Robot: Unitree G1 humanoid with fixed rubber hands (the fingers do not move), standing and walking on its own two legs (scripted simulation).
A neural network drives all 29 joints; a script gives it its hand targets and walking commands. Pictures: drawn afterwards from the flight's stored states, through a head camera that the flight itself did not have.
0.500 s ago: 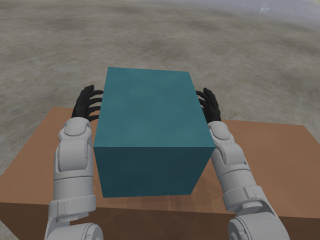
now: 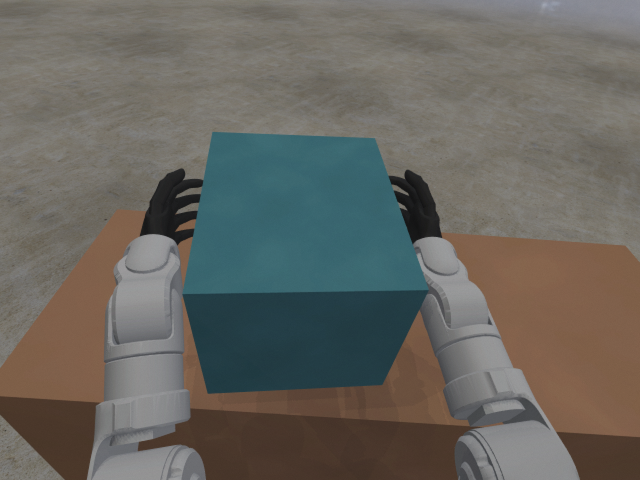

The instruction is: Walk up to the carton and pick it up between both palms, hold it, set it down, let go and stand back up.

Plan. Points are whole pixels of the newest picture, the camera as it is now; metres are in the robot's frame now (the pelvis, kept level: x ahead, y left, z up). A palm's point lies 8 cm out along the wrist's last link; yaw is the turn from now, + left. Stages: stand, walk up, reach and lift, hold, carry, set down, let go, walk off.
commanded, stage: hold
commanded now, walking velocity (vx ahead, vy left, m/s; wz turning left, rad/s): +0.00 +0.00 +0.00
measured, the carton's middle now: (296, 257) +0.37 +0.01 +0.14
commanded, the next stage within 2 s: set down in 0.54 s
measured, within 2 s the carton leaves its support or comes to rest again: neither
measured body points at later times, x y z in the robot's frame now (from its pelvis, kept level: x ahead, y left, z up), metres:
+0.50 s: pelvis +0.00 +0.00 +0.00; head -0.04 +0.03 +0.45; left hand +0.38 +0.16 +0.18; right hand +0.37 -0.15 +0.18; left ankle -0.01 +0.12 -0.75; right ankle +0.04 -0.12 -0.75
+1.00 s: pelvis +0.01 +0.00 +0.00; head -0.03 +0.03 +0.45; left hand +0.39 +0.16 +0.16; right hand +0.38 -0.15 +0.15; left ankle -0.01 +0.12 -0.75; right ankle +0.04 -0.12 -0.75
